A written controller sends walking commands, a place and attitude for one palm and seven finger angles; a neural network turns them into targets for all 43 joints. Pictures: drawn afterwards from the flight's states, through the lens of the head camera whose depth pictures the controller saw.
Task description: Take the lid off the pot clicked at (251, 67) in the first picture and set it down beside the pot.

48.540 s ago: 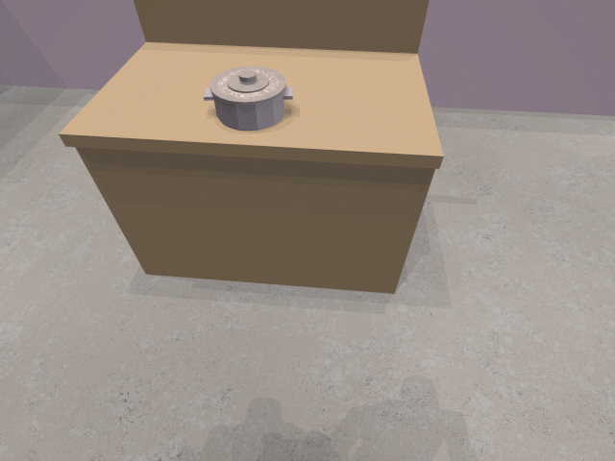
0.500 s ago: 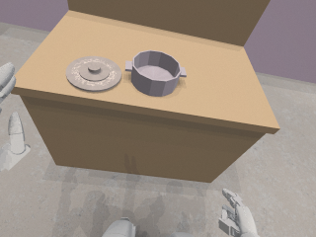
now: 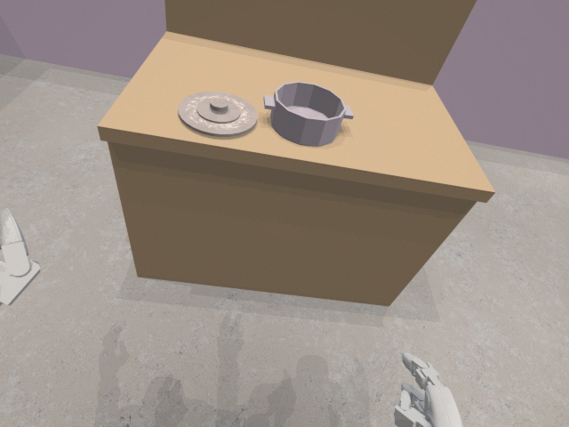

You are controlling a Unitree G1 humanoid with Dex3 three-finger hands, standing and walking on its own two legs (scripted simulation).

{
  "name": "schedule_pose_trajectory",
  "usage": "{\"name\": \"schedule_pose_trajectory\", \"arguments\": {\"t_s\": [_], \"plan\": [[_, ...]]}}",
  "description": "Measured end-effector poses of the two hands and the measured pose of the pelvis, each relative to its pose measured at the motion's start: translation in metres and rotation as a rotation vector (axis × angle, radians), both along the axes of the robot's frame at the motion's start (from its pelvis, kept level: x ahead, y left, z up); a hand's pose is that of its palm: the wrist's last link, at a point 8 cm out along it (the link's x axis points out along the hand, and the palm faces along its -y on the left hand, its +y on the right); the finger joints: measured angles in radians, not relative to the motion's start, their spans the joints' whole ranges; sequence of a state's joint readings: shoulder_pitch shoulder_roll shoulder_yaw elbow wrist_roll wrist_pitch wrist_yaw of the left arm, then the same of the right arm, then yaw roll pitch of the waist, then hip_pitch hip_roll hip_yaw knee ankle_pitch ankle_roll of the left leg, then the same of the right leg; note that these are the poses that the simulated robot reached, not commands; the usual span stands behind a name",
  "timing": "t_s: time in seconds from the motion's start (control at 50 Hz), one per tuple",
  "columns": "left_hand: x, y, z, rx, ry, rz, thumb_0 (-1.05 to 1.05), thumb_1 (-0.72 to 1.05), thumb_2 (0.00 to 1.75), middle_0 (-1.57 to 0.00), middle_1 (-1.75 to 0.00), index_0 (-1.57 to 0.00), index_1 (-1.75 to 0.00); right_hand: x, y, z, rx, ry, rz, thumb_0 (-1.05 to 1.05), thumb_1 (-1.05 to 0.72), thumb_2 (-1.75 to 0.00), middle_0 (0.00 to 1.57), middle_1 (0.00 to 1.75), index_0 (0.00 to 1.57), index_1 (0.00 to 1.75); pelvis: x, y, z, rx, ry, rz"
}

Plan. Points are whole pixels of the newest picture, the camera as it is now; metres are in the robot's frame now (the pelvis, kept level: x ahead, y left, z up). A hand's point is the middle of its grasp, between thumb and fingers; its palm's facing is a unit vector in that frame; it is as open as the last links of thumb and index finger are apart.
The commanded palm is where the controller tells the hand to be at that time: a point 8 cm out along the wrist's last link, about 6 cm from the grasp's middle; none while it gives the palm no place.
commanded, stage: stop stepping back and stand still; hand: left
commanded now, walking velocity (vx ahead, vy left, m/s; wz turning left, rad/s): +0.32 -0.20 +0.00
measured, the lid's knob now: (219, 104) +0.85 +0.18 -0.01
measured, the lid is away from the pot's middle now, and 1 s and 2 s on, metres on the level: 0.23 0.23 0.23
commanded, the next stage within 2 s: let the arm hang, fingers relaxed in 1.22 s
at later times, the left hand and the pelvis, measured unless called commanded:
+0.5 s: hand out of the picture +0.14 +0.27 -0.09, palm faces +0.16 -0.95 -0.27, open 7.4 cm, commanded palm none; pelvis -0.04 +0.04 +0.00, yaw +5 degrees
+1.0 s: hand out of the picture +0.05 +0.20 -0.14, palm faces +0.12 -0.97 -0.21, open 7.3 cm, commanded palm none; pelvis +0.04 +0.02 +0.04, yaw +7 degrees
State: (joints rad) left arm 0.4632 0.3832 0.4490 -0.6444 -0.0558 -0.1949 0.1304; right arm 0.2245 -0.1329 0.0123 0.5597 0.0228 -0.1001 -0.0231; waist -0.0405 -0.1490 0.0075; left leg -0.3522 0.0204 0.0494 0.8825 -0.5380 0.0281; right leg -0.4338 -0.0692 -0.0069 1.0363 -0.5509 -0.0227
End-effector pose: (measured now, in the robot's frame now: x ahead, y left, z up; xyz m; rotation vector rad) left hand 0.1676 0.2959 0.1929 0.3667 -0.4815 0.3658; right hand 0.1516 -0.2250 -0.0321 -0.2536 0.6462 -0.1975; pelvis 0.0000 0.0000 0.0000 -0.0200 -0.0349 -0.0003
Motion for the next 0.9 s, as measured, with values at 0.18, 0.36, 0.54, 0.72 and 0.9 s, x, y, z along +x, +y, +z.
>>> {"name": "schedule_pose_trajectory", "arguments": {"t_s": [0.18,0.36,0.54,0.72,0.9], "plan": [[-0.055,0.001,0.067,0.236,0.021,-0.120,0.02,0.88,0.90,-0.21,-0.31,-0.21,-0.30,-0.058,0.049,0.010,0.086,0.151,0.072,0.02,-0.90,-0.90,0.21,0.30,0.21,0.30,-0.030,0.017,0.041,-0.087,0.047,0.029],[-0.051,0.033,0.004,0.163,0.327,0.058,0.01,0.89,0.90,-0.20,-0.30,-0.21,-0.30,-0.060,0.033,-0.013,0.086,0.125,0.057,0.02,-0.90,-0.90,0.21,0.30,0.21,0.30,-0.043,0.027,0.027,-0.046,0.084,0.026],[-0.076,-0.011,-0.307,-0.412,1.350,0.009,0.01,0.91,0.90,-0.19,-0.30,-0.19,-0.30,-0.095,0.007,-0.061,-0.009,0.324,-0.011,0.01,-0.90,-0.90,0.20,0.30,0.21,0.30,-0.038,0.043,-0.011,-0.013,0.037,0.081],[-0.119,-0.045,-0.314,-0.534,1.620,0.042,-0.03,0.98,0.90,-0.20,-0.30,-0.20,-0.30,-0.180,0.005,-0.057,0.014,0.767,-0.081,0.01,-0.91,-0.90,0.20,0.30,0.20,0.30,-0.016,0.026,0.025,-0.004,0.089,0.127],[-0.140,-0.047,-0.300,-0.530,1.776,0.190,0.00,0.92,0.90,-0.20,-0.30,-0.20,-0.30,-0.149,0.021,-0.068,0.135,0.829,-0.096,0.01,-0.91,-0.90,0.20,0.30,0.20,0.30,0.026,0.019,0.036,0.007,0.079,0.130]]}}
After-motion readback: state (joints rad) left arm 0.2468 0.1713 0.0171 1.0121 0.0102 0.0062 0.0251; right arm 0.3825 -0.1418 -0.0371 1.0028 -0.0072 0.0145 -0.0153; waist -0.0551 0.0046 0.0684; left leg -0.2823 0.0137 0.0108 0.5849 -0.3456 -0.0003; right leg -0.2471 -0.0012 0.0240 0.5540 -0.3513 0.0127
